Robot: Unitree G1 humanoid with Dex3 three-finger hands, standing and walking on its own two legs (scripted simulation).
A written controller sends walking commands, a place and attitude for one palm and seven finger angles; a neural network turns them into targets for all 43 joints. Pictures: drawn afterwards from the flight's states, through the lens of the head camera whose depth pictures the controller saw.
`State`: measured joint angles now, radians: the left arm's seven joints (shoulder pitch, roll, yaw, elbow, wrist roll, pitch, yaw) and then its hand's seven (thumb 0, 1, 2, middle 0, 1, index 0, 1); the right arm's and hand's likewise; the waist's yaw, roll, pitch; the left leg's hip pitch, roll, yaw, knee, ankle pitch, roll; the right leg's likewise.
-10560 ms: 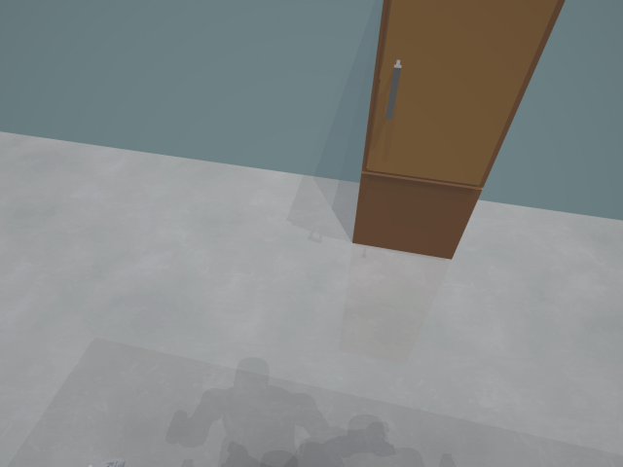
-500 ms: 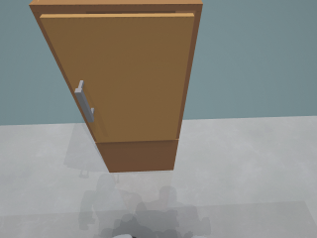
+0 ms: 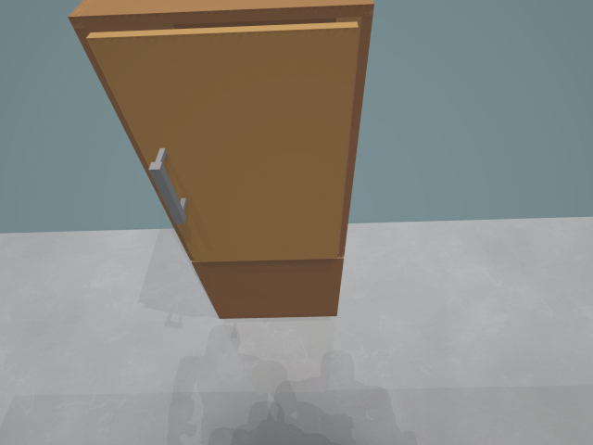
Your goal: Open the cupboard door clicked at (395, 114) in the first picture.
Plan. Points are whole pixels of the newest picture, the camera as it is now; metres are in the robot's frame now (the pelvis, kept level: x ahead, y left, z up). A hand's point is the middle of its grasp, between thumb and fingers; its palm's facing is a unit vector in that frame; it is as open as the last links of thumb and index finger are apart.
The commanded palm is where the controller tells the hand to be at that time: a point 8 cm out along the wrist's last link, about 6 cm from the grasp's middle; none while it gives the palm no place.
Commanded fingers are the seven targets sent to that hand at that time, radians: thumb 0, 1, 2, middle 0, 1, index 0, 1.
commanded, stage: come to a stop and stand still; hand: left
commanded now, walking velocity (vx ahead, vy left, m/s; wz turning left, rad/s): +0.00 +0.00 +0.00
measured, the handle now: (171, 187) +0.55 +0.29 -0.03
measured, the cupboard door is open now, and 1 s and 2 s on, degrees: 0 0 0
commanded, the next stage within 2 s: look again from close up in 1.10 s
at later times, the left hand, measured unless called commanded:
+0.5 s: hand out of the picture +0.01 +0.23 -0.17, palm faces -0.01 -0.97 -0.23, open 7.4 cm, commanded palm none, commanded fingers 0.00 0.90 0.90 -0.20 -0.30 -0.20 -0.30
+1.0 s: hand out of the picture -0.07 +0.18 -0.18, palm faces +0.02 -0.98 -0.17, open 7.4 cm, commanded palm none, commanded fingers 0.00 0.90 0.90 -0.20 -0.30 -0.20 -0.30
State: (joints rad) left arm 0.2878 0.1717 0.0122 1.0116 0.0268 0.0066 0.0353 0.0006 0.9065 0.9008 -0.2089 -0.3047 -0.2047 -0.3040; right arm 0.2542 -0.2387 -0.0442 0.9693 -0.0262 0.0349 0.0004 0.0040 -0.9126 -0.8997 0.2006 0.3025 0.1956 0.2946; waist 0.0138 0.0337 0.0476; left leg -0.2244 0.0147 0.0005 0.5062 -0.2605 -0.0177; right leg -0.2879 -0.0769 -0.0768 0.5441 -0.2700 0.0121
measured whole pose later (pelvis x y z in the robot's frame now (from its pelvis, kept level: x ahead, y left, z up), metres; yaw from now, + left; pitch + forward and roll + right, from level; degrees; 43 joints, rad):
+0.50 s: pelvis -0.04 +0.05 +0.00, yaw -3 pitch -3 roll +0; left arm 0.31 0.20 0.00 0.96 0.03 0.03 0.03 0.00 0.91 0.90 -0.20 -0.30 -0.20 -0.30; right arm 0.27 -0.18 -0.02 0.95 -0.02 0.01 -0.01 0.00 -0.91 -0.90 0.21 0.30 0.20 0.30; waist 0.02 -0.01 -0.01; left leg -0.20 -0.01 0.07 0.53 -0.28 0.03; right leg -0.25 -0.10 -0.01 0.50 -0.19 0.07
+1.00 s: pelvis -0.06 +0.02 +0.00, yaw -2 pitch -2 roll +0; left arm 0.36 0.12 0.01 1.07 0.02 0.02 0.04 0.00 0.91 0.90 -0.20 -0.30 -0.20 -0.30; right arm 0.36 -0.14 -0.03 1.08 -0.02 0.03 -0.01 0.00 -0.91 -0.90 0.20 0.30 0.20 0.29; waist 0.00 0.00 0.01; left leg -0.25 0.02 0.04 0.52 -0.23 0.00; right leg -0.30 -0.06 -0.03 0.49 -0.15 0.03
